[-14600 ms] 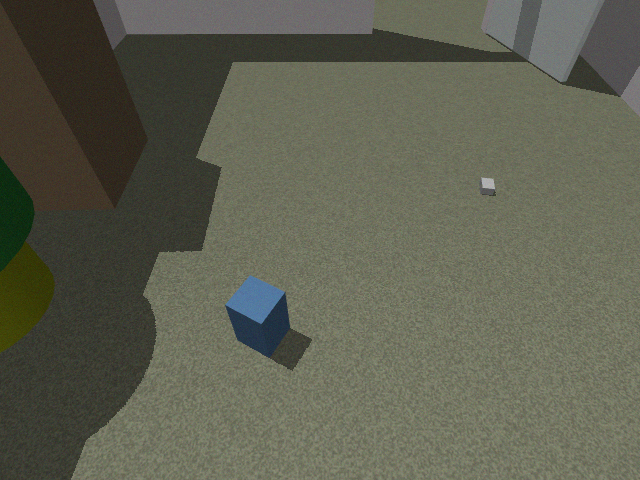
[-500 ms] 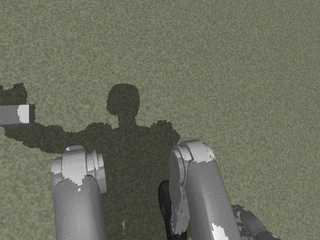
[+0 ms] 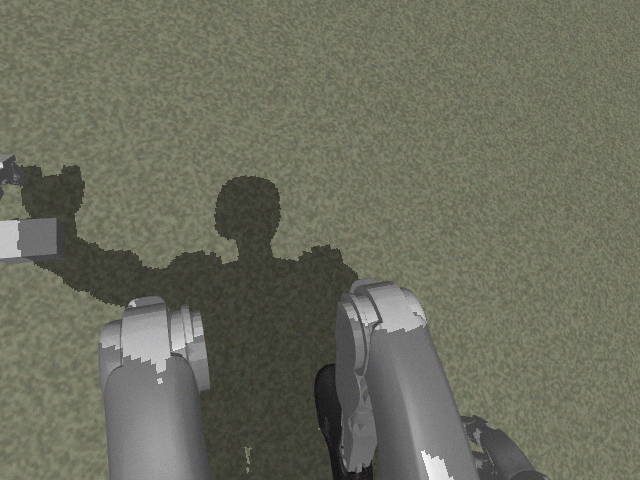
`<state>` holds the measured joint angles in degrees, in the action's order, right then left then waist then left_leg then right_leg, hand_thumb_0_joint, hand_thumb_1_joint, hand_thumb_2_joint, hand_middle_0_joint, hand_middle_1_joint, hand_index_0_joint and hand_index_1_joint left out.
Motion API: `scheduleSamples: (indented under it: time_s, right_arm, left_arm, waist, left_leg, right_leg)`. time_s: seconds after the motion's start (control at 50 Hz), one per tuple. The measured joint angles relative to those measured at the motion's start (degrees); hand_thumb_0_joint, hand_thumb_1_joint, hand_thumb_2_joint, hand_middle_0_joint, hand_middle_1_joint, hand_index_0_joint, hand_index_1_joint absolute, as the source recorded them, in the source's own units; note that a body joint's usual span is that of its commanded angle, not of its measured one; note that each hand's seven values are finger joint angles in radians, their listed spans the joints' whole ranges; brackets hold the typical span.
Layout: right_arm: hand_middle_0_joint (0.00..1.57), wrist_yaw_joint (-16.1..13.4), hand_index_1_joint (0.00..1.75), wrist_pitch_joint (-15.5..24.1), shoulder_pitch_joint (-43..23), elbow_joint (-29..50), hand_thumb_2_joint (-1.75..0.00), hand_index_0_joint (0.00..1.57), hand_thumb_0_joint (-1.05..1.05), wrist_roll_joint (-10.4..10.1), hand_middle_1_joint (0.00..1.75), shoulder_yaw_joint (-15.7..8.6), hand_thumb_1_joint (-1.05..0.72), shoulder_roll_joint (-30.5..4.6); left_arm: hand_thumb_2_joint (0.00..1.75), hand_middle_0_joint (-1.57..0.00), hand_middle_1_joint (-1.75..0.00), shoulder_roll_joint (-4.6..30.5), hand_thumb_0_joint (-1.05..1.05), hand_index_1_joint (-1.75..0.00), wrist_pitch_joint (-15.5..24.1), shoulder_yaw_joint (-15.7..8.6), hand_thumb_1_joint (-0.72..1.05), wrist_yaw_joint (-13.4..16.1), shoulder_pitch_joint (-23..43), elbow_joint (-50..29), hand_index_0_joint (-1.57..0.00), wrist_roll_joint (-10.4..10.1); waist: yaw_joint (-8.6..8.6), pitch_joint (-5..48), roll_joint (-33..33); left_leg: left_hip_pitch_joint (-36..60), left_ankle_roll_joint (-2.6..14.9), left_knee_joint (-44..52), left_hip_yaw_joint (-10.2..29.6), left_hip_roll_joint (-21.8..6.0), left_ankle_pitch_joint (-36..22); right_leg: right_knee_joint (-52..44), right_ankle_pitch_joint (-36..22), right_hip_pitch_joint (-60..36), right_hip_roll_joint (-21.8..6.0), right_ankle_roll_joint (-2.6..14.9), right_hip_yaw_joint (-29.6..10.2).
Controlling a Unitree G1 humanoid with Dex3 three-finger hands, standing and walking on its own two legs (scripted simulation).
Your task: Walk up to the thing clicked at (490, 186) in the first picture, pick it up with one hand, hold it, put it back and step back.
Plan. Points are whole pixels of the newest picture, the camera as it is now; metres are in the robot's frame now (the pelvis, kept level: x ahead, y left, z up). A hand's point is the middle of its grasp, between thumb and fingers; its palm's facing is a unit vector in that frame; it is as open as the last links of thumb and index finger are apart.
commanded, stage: approach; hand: left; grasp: from above
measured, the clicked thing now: (31, 240) +0.43 +0.37 -0.29
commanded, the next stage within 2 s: close in in 0.36 s
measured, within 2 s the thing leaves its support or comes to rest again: neither
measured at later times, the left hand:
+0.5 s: hand out of the picture +0.42 +0.39 -0.16, palm faces -0.47 -0.08 -0.88, open 11.7 cm
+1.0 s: hand (13, 239) +0.41 +0.36 -0.21, palm faces -0.43 -0.08 -0.90, open 12.1 cm
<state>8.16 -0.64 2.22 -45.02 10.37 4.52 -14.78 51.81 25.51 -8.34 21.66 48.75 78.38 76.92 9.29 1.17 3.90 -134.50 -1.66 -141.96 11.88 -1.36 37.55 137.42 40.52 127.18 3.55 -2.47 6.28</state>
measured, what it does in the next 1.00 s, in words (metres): stands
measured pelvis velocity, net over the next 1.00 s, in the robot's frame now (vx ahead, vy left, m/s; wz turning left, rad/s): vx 0.00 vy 0.00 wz -0.03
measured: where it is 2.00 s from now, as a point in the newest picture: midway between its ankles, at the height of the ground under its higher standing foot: (268, 466)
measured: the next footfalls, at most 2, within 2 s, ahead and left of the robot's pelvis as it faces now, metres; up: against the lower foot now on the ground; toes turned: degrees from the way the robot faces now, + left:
none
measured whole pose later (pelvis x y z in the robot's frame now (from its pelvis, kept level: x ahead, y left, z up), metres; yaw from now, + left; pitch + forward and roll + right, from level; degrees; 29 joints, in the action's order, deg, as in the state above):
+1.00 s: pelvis +0.00 +0.00 -0.02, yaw -2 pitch +27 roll -11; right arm 8.7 3.7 0.7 -43.6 15.0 10.4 -16.3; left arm 57.1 22.4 -9.4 33.0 53.0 94.0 81.6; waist 15.1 -3.0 7.7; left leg -135.6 -1.8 -145.5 13.8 -1.5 37.9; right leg 139.5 39.7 128.2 4.7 -2.8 7.6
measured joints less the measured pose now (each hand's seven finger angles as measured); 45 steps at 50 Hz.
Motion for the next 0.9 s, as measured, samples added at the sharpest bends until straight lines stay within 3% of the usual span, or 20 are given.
scheduleSamples:
  time_s: [0.12,0.26,0.34,0.44,0.58,0.66,0.76,0.82,0.9]
  right_arm:
    - [0.21,-0.19,0.30,1.09,0.41,1.08,-0.90,0.20,0.00,-0.08,0.30,1.76,-0.91,-0.09]
    - [0.21,-0.48,0.30,2.09,2.04,1.67,-0.90,0.20,0.00,0.18,0.30,3.26,-0.91,-1.34]
    - [0.21,-0.62,0.30,2.36,3.14,1.28,-0.90,0.20,0.00,0.25,0.30,3.09,-0.91,-1.87]
    - [0.21,-0.66,0.30,2.39,4.18,0.59,-0.90,0.20,0.00,0.22,0.30,2.26,-0.91,-1.77]
    - [0.21,0.05,0.30,1.71,3.19,0.64,-0.90,0.20,0.00,0.24,0.30,2.25,-0.91,-0.94]
    - [0.21,0.37,0.30,1.31,1.41,1.43,-0.90,0.20,0.00,0.46,0.30,3.06,-0.91,-0.77]
    - [0.21,0.76,0.30,1.22,-0.71,2.23,-0.90,0.20,0.00,1.33,0.30,4.09,-0.91,-0.82]
    - [0.21,0.77,0.30,1.49,-1.63,2.43,-0.90,0.20,0.00,2.18,0.30,4.62,-0.91,-0.95]
    - [0.21,0.55,0.30,2.44,-2.11,2.25,-0.90,0.20,0.00,3.42,0.30,5.18,-0.90,-1.22]
  left_arm:
    - [0.70,-0.42,-0.71,-1.36,0.00,-0.71,-2.86,-0.02,-0.15,2.92,3.37,6.13,-0.43,1.20]
    - [0.69,-0.44,-0.68,0.01,0.00,-0.68,-5.51,-3.49,-0.14,4.44,2.99,7.97,-0.45,1.10]
    - [0.69,-0.45,-0.66,1.49,0.00,-0.67,-6.58,-4.10,-0.14,2.98,1.69,6.52,-0.45,-0.74]
    - [0.68,-0.46,-0.64,2.54,0.00,-0.65,-6.37,-3.15,-0.15,-0.78,0.77,3.34,-0.45,-3.56]
    - [0.68,-0.45,-0.64,3.08,0.00,-0.65,-2.93,-0.54,-0.15,-4.10,0.86,1.74,-0.45,-4.76]
    - [0.68,-0.45,-0.65,3.01,0.00,-0.65,-0.10,-0.97,-0.15,-2.91,0.84,2.87,-0.45,-3.12]
    - [0.68,-0.44,-0.66,3.39,0.00,-0.66,2.18,-2.35,-0.15,1.45,1.64,6.28,-0.44,1.04]
    - [0.70,-0.43,-0.66,4.18,0.00,-0.66,2.21,-2.80,-0.16,4.88,2.50,9.00,-0.43,3.40]
    - [0.72,-0.41,-0.66,5.09,0.00,-0.67,0.32,-2.02,-0.17,8.82,3.71,13.25,-0.41,4.97]
  waist:
    - [3.09,-0.16,-0.30]
    - [5.29,-2.06,-0.41]
    - [5.11,-2.90,-0.51]
    - [3.47,-3.19,-0.94]
    - [1.82,-2.85,-0.82]
    - [1.81,-3.26,-0.05]
    - [2.70,-3.63,1.55]
    - [3.56,-3.67,2.47]
    - [4.76,-3.62,3.28]
  left_leg:
    - [0.17,-0.11,0.66,0.15,-0.30,-0.27]
    - [-0.25,-0.18,0.15,0.39,-0.60,-0.56]
    - [-0.59,-0.11,-0.29,0.25,-0.56,-0.63]
    - [-0.98,0.00,-0.28,0.08,-0.18,-0.53]
    - [-0.10,0.28,0.06,0.26,0.13,0.54]
    - [0.68,0.35,-0.14,0.77,0.09,1.07]
    - [1.01,0.19,-0.93,1.26,0.04,1.14]
    - [0.69,0.06,-1.61,1.54,0.01,0.88]
    - [-0.24,-0.07,-2.57,1.81,-0.04,0.45]
  right_leg:
    - [-0.72,-0.70,0.21,0.25,0.11,0.15]
    - [-0.30,-1.48,1.07,0.67,0.02,0.25]
    - [0.24,-1.50,1.46,0.69,-0.11,0.08]
    - [0.27,-0.90,1.38,0.33,-0.20,-0.02]
    - [-0.52,0.53,-0.32,-0.01,-0.38,0.24]
    - [-0.83,0.84,-1.38,0.13,-0.35,0.69]
    - [-0.29,0.65,-1.67,0.36,-0.21,1.04]
    - [0.32,0.22,-1.21,0.55,-0.23,1.18]
    - [1.22,-0.42,-0.06,0.82,-0.16,1.30]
